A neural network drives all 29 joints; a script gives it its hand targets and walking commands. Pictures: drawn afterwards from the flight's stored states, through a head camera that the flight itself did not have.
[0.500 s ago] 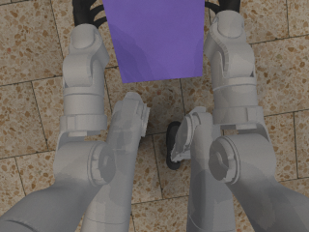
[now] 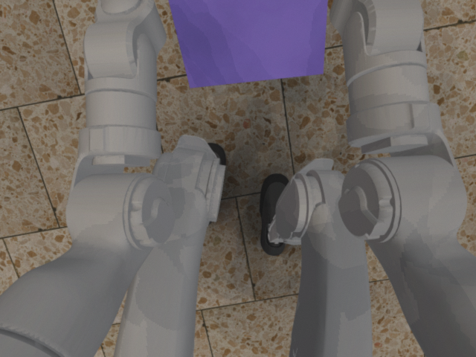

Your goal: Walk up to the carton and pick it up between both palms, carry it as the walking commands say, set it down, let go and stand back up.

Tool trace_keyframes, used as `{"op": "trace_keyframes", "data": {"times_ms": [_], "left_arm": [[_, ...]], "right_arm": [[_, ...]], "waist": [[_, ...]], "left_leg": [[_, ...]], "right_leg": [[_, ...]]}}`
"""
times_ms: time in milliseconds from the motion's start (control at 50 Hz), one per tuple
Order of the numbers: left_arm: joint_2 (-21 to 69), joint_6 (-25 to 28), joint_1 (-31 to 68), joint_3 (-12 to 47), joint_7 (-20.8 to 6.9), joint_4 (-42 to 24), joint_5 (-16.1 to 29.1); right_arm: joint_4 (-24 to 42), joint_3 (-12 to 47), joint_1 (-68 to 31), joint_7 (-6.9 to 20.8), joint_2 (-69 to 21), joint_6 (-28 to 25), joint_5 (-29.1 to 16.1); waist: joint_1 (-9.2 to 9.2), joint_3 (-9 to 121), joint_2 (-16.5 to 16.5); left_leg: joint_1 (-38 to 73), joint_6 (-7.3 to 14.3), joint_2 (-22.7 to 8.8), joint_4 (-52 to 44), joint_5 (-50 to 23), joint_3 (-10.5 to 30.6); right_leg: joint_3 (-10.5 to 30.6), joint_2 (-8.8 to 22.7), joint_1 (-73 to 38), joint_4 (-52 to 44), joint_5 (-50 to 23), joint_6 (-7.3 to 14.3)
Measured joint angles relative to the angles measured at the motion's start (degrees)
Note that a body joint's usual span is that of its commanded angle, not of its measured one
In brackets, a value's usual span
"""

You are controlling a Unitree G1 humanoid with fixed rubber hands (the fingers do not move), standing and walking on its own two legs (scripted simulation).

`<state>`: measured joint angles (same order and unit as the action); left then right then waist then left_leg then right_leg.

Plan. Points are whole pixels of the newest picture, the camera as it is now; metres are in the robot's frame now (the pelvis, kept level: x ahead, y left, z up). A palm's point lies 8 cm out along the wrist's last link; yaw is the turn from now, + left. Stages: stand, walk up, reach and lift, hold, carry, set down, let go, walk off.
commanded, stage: set down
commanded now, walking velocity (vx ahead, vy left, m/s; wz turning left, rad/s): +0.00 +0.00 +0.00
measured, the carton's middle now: out of the picture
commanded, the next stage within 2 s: none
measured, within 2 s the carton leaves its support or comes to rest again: rests again in 1.80 s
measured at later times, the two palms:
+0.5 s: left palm out of the picture +0.56 +0.21 -0.18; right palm out of the picture +0.61 -0.05 -0.17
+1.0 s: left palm out of the picture +0.60 +0.22 -0.21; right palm out of the picture +0.65 -0.05 -0.21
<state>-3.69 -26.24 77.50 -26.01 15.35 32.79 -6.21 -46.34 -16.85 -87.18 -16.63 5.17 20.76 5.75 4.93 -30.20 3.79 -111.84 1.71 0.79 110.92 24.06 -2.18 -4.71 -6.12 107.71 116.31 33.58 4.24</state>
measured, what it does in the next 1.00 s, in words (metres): lowers itself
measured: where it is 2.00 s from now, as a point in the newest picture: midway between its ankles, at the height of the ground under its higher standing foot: (238, 213)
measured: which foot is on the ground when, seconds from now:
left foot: down 0.00-1.00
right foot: down 0.00-1.00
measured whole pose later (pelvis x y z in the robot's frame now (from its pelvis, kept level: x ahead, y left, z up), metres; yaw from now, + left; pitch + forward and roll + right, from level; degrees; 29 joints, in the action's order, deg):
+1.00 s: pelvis +0.05 +0.01 -0.08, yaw -1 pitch +31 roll +1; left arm -13.3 -16.4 86.9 -24.5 0.7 49.1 -0.8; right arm -53.3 -16.4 -92.5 -7.9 12.0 12.1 2.4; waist 7.8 -29.0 -0.5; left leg -126.6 2.6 0.4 129.4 33.4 -4.2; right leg -4.7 -7.6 121.5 134.7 43.8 4.1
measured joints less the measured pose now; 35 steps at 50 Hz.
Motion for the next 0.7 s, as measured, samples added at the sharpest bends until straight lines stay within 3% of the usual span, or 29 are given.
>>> {"op": "trace_keyframes", "data": {"times_ms": [260, 400, 560, 700], "left_arm": [[-2.3, 2.3, 2.0, 3.8, 1.1, 4.7, 3.1], [-4.2, 4.8, 2.1, 5.8, -0.5, 7.7, 5.2], [-4.8, 6.8, 4.9, 5.3, -5.2, 11.4, 5.4], [-7.1, 8.2, 8.9, 3.5, -9.1, 15.6, 4.1]], "right_arm": [[-1.5, 2.7, 0.5, -0.7, 2.2, -1.8, -2.4], [-1.5, 4.9, 1.2, -1.9, 2.9, -2.6, -4.0], [-6.6, 4.8, -1.6, 3.8, 7.5, -3.8, -4.8], [-12.1, 3.1, -6.3, 5.7, 8.6, -5.9, -4.2]], "waist": [[0.86, 0.0, -1.6], [1.46, 0.1, -2.3], [2.7, 0.2, -2.4], [2.7, 0.3, -1.2]], "left_leg": [[-3.5, 0.8, -0.1, 4.6, 3.2, -0.7], [-5.5, 0.8, 0.7, 8.0, 5.2, -0.5], [-7.7, 0.6, 0.6, 11.2, 5.9, -0.4], [-10.8, 0.5, 0.3, 13.2, 5.8, -0.9]], "right_leg": [[0.1, -0.1, 2.8, 4.2, 3.7, -0.4], [0.1, -0.4, 4.3, 7.4, 5.8, -0.7], [0.0, -1.0, 6.6, 10.4, 6.4, -0.9], [0.0, -1.1, 10.0, 12.9, 6.2, -0.7]]}}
